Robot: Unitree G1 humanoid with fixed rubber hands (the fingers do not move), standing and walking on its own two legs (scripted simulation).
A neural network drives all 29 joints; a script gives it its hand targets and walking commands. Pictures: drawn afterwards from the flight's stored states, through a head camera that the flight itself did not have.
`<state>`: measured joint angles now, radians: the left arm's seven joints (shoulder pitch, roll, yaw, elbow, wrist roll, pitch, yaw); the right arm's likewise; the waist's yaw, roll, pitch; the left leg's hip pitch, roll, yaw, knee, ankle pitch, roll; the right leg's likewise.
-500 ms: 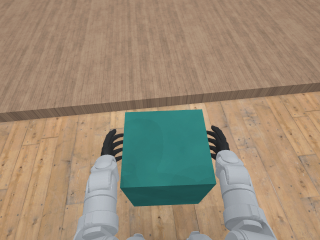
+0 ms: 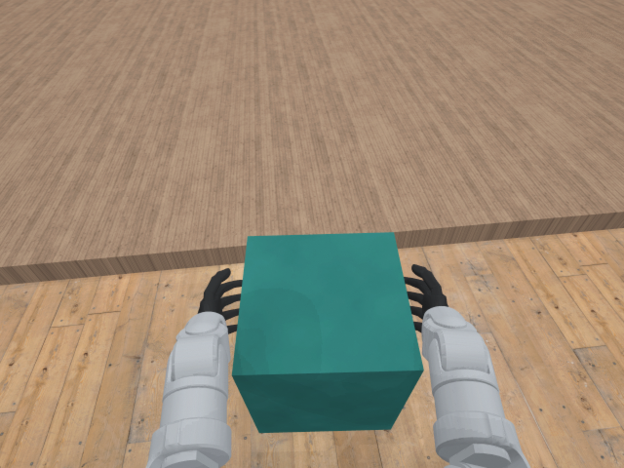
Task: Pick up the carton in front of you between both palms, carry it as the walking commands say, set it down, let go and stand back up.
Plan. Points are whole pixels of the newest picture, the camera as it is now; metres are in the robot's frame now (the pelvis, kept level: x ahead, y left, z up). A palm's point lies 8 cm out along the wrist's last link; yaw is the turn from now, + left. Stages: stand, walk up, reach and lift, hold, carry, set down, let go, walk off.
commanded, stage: reach and lift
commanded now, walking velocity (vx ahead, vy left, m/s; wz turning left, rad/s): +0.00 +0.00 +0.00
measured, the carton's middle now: (322, 338) +0.31 +0.00 -0.05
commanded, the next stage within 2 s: hold in 0.72 s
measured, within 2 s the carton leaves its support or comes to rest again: neither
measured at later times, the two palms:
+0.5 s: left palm (211, 312) +0.31 +0.15 +0.04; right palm (433, 306) +0.31 -0.15 +0.04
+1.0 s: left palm (206, 315) +0.29 +0.15 +0.06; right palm (438, 309) +0.29 -0.15 +0.06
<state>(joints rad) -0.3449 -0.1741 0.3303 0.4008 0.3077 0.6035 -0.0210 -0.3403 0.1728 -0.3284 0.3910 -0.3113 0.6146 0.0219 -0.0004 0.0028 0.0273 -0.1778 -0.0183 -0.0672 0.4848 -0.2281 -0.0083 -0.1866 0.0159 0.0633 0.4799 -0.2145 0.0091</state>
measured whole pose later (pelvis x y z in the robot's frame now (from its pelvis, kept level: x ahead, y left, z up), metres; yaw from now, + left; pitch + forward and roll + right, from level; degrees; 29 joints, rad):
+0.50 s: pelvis +0.02 +0.00 +0.01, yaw +0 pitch -5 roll +0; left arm -0.28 -0.16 0.25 0.30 0.29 0.66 -0.02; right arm -0.28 0.16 -0.24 0.29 -0.29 0.66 0.01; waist 0.00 0.00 0.03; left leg -0.09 -0.01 -0.07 0.38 -0.21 -0.01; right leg -0.09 0.01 0.06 0.38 -0.19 0.01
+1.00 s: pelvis +0.01 +0.00 +0.01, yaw +0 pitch -8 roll +0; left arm -0.24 -0.15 0.21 0.21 0.27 0.76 -0.01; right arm -0.24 0.15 -0.20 0.20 -0.26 0.77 0.01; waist 0.00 0.00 0.04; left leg -0.02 -0.01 -0.07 0.35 -0.19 -0.01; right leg -0.03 0.01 0.06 0.35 -0.17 0.01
